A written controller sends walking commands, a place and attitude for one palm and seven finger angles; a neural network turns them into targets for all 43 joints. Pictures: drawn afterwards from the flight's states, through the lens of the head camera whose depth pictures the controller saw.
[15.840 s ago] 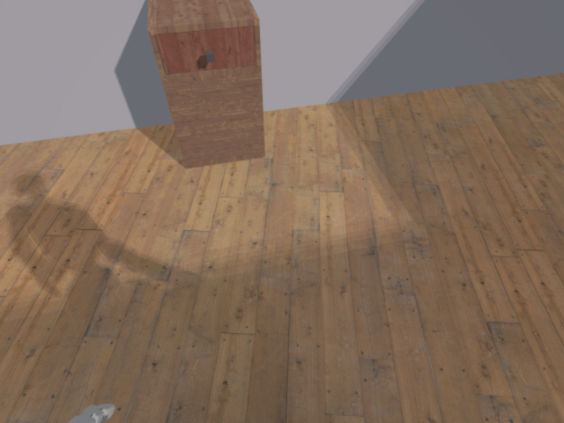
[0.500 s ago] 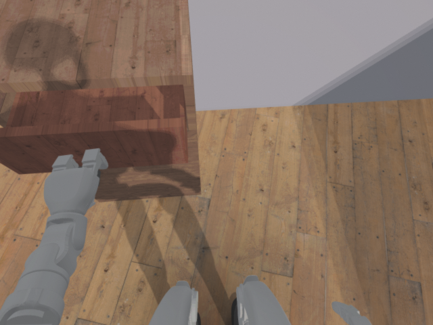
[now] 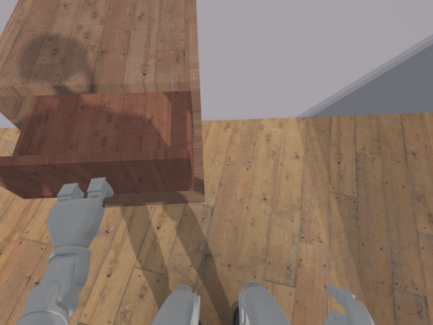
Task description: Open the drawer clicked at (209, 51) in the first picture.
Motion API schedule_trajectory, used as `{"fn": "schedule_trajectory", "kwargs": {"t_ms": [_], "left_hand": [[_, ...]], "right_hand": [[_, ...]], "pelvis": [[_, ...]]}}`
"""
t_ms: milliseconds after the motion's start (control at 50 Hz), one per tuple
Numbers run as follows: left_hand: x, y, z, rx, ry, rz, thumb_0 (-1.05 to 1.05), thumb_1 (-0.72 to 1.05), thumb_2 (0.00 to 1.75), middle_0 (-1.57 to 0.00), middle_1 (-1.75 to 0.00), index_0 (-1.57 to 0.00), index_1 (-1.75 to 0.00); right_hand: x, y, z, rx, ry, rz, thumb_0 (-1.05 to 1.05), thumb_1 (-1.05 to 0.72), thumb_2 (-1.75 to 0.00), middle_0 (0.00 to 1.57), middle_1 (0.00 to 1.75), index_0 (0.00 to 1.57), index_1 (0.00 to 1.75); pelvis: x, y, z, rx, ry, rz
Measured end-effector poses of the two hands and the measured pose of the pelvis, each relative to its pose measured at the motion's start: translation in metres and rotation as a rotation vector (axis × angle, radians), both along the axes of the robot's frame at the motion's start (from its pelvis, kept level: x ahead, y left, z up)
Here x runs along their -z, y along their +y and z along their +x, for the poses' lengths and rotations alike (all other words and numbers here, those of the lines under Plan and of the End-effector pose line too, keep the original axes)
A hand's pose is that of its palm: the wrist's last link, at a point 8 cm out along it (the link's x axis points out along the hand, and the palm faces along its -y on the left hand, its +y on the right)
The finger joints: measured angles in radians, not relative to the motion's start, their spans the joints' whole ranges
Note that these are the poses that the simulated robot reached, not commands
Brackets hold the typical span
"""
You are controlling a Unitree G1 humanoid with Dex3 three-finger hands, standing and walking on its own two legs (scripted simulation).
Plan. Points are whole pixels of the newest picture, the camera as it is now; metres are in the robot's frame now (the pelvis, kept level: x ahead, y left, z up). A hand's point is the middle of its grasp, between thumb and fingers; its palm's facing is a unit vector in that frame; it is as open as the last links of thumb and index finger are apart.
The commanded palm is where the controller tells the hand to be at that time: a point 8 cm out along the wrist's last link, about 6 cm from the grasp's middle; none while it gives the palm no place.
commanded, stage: pull the drawer open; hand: left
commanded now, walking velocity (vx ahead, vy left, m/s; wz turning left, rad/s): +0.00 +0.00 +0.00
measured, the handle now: (95, 196) +0.35 +0.26 -0.05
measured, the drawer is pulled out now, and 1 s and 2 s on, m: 0.16 0.27 0.30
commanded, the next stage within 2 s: open the thumb to release the handle in 1.50 s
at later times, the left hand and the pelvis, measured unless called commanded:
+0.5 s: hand (86, 258) +0.24 +0.26 -0.07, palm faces -0.06 -0.06 -1.00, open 6.8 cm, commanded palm +0.21 +0.26 -0.02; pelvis +0.00 -0.01 +0.00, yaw +1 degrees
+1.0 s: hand (81, 287) +0.19 +0.25 -0.07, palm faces -0.11 -0.07 -0.99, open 6.8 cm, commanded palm +0.16 +0.26 -0.02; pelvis +0.00 -0.02 -0.01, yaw +1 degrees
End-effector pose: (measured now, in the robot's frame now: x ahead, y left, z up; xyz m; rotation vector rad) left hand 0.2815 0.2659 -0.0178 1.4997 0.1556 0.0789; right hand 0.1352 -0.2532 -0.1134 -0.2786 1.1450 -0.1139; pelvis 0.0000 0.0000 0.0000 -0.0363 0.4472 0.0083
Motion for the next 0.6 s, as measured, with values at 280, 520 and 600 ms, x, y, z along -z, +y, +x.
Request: {"fn": "schedule_trajectory", "kwargs": {"t_ms": [280, 520, 600], "left_hand": [[-0.001, -0.005, -0.036, -0.018, 0.011, 0.006, 0.04, 0.63, 0.73, -0.41, -1.35, -0.28, -1.33], [-0.002, -0.009, -0.064, -0.026, 0.017, 0.017, 0.04, 0.63, 0.72, -0.41, -1.35, -0.28, -1.33], [-0.002, -0.011, -0.070, -0.032, 0.021, 0.020, 0.04, 0.63, 0.71, -0.41, -1.35, -0.28, -1.33]], "right_hand": [[-0.003, 0.006, 0.019, -0.032, -0.070, 0.023, 0.01, -0.90, -0.90, 0.20, 0.30, 0.21, 0.30], [-0.001, 0.004, 0.033, -0.059, -0.114, 0.028, 0.01, -0.90, -0.90, 0.20, 0.30, 0.21, 0.30], [0.000, 0.004, 0.038, -0.069, -0.128, 0.030, 0.01, -0.90, -0.90, 0.20, 0.30, 0.21, 0.30]], "pelvis": [[0.000, -0.004, -0.003, -0.002, -0.020, 0.005], [0.004, -0.009, -0.004, -0.007, -0.024, 0.011], [0.005, -0.011, -0.004, -0.009, -0.024, 0.014]]}}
